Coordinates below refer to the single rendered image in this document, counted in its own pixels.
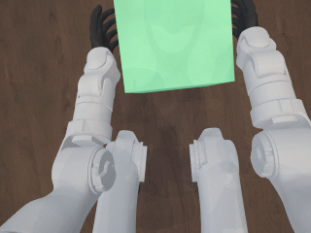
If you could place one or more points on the robot right upper arm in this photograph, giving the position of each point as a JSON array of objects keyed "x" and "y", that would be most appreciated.
[{"x": 284, "y": 157}]

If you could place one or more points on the robot right hand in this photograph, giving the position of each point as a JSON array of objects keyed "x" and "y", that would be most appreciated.
[{"x": 246, "y": 16}]

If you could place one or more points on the robot left thigh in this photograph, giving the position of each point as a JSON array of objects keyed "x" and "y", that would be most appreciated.
[{"x": 116, "y": 208}]

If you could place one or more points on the carton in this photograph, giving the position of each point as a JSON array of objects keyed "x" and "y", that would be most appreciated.
[{"x": 174, "y": 44}]

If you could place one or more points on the robot left forearm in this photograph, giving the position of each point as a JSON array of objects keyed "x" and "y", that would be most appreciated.
[{"x": 91, "y": 124}]

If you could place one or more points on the robot left hand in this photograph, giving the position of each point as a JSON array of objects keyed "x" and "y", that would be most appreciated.
[{"x": 98, "y": 30}]

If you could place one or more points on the robot left upper arm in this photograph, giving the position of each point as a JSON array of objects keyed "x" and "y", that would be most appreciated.
[{"x": 79, "y": 176}]

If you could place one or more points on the right robot shin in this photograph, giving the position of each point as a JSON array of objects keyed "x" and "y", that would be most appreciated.
[{"x": 231, "y": 151}]

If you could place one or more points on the robot right forearm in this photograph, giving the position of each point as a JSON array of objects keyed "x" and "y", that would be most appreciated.
[{"x": 268, "y": 83}]

